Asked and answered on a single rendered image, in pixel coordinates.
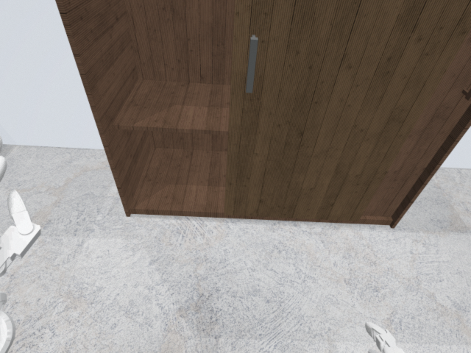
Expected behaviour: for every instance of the left robot forearm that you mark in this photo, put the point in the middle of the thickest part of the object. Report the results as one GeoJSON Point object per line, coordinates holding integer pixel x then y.
{"type": "Point", "coordinates": [7, 326]}

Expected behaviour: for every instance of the robot left hand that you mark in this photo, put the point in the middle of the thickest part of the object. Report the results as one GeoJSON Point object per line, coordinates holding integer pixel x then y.
{"type": "Point", "coordinates": [16, 241]}

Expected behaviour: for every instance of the robot right hand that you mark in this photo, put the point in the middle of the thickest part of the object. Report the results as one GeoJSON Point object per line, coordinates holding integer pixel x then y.
{"type": "Point", "coordinates": [383, 338]}

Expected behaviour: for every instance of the wardrobe door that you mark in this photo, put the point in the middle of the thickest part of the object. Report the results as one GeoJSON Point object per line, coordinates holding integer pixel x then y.
{"type": "Point", "coordinates": [338, 87]}
{"type": "Point", "coordinates": [443, 111]}

